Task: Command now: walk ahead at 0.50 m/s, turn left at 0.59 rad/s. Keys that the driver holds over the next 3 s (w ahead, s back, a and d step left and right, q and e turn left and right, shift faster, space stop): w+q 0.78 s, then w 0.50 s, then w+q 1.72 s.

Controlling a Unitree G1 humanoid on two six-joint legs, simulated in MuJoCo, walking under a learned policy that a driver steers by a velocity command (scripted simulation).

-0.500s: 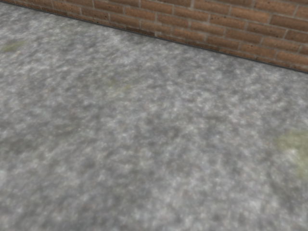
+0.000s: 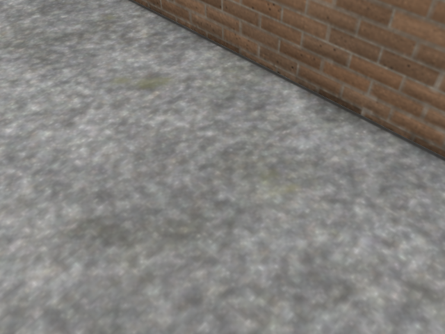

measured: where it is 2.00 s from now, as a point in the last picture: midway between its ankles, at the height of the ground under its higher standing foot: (113, 197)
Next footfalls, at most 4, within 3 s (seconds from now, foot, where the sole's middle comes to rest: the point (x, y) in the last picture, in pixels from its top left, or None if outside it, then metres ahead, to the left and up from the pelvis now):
0.26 left None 0.29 0.17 -0.78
0.72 right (233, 290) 0.62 0.05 -0.78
1.22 left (124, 262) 0.70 0.41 -0.78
1.72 right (146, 177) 1.05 0.40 -0.78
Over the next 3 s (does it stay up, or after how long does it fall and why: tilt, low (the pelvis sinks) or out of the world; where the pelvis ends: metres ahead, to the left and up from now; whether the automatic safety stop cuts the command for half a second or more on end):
stays up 1.16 0.98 0.00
